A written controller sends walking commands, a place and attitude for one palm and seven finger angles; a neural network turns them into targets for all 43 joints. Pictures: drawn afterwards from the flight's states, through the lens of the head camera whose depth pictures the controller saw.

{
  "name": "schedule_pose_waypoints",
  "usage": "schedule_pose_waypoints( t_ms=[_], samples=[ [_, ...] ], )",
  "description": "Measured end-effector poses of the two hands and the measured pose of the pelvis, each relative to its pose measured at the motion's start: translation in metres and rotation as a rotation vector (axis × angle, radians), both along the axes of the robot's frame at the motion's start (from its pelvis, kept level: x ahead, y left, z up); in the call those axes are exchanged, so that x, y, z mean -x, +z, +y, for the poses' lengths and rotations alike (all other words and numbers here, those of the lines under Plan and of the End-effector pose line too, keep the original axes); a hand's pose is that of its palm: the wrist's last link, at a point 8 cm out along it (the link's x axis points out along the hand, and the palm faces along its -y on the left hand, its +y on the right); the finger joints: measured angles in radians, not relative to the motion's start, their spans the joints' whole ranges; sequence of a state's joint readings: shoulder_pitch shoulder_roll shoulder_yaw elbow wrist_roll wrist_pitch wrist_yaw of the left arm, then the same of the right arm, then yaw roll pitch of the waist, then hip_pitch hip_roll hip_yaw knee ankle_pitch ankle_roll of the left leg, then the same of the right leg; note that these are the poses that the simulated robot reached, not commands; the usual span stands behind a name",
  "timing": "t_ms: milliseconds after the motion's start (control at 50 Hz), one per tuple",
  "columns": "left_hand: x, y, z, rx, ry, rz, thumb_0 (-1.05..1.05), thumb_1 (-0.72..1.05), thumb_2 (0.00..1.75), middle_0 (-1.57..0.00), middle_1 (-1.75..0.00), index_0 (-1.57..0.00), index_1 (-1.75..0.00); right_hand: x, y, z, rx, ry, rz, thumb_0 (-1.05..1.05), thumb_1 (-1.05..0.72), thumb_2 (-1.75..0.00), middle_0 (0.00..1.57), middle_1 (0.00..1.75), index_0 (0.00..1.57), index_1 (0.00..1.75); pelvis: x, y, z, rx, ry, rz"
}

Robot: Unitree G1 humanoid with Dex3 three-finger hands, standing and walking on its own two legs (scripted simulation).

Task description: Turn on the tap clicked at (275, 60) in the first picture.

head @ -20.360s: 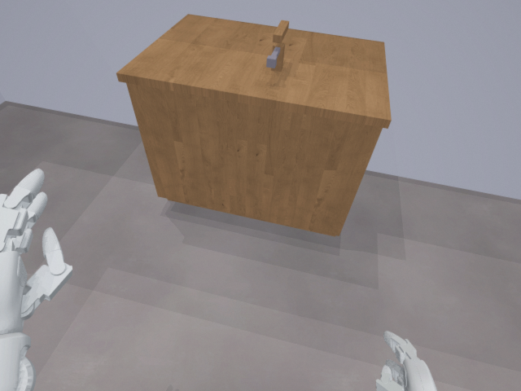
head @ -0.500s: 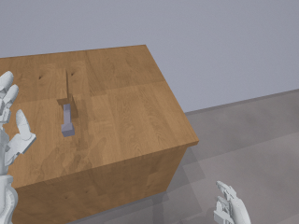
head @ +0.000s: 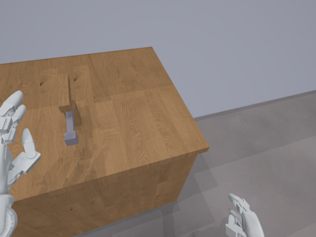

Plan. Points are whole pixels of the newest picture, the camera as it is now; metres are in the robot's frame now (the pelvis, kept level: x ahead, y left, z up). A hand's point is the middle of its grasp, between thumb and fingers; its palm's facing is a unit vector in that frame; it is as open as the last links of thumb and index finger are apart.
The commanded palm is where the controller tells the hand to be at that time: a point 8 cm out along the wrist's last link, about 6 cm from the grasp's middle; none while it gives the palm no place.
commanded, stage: look again from close up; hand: left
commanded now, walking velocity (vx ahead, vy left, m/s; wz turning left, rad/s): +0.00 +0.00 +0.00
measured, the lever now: (71, 138) +0.33 +0.27 +0.03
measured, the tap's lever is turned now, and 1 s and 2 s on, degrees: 0 0 0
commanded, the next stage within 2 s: shuffle to correct the standing spot in 0.24 s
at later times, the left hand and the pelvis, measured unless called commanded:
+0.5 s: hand (40, 155) +0.22 +0.25 +0.15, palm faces +0.39 -0.86 -0.33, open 7.4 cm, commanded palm +0.16 +0.27 +0.17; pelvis +0.00 -0.01 +0.00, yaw +0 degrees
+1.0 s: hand (83, 157) +0.22 +0.17 +0.15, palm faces +0.36 -0.86 -0.36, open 7.4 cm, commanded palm +0.16 +0.21 +0.17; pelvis +0.01 -0.07 +0.00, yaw +1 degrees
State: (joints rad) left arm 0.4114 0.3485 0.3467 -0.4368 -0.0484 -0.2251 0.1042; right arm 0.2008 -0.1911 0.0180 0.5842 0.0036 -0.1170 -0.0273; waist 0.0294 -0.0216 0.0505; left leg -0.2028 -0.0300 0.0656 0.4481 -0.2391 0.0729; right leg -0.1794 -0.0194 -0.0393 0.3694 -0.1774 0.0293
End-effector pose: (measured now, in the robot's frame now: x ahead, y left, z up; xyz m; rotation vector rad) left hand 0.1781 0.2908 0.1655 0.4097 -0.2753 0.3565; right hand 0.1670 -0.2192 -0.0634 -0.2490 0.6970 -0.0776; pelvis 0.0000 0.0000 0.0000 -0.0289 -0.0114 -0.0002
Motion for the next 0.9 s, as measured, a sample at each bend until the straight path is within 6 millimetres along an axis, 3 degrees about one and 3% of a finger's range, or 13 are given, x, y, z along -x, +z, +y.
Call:
schedule_pose_waypoints(
  t_ms=[100,300,460,620,740,900],
  samples=[
    [-0.001,-0.006,-0.001,0.016,0.0,0.022,0.01,0.89,0.9,-0.21,-0.3,-0.21,-0.3,0.003,0.001,0.0,0.0,-0.004,-0.001,0.01,-0.91,-0.9,0.2,0.3,0.2,0.3,0.002,0.0,0.0,-0.001,0.0,-0.002],
    [0.003,0.008,-0.004,-0.024,-0.02,-0.02,0.01,0.89,0.9,-0.21,-0.3,-0.21,-0.3,0.003,0.002,-0.004,0.007,-0.01,-0.002,0.01,-0.91,-0.9,0.2,0.3,0.2,0.3,0.001,0.0,-0.001,0.0,0.003,-0.002],
    [0.001,-0.003,-0.002,0.009,0.008,0.02,0.01,0.89,0.9,-0.21,-0.3,-0.21,-0.3,0.002,0.001,-0.006,0.002,-0.014,0.005,0.01,-0.91,-0.9,0.2,0.3,0.2,0.3,0.001,0.001,-0.004,-0.006,0.0,-0.002],
    [-0.008,0.006,-0.02,-0.002,-0.02,-0.016,0.01,0.89,0.9,-0.21,-0.3,-0.2,-0.3,0.0,-0.001,-0.011,-0.024,-0.003,0.016,0.01,-0.91,-0.9,0.2,0.3,0.2,0.3,0.002,0.0,-0.018,-0.013,0.0,0.004],
    [-0.01,0.012,-0.042,-0.044,-0.053,0.001,0.01,0.89,0.9,-0.21,-0.3,-0.2,-0.3,-0.001,-0.005,-0.029,-0.045,-0.011,0.02,0.01,-0.91,-0.9,0.2,0.3,0.2,0.3,0.0,-0.001,-0.036,-0.008,0.001,0.013],
    [-0.006,0.004,-0.067,-0.035,-0.035,0.069,0.01,0.89,0.9,-0.21,-0.3,-0.21,-0.3,-0.001,-0.011,-0.07,-0.021,-0.043,0.028,0.01,-0.91,-0.9,0.2,0.3,0.2,0.3,-0.003,-0.004,-0.062,-0.007,-0.002,0.021]
  ],
)
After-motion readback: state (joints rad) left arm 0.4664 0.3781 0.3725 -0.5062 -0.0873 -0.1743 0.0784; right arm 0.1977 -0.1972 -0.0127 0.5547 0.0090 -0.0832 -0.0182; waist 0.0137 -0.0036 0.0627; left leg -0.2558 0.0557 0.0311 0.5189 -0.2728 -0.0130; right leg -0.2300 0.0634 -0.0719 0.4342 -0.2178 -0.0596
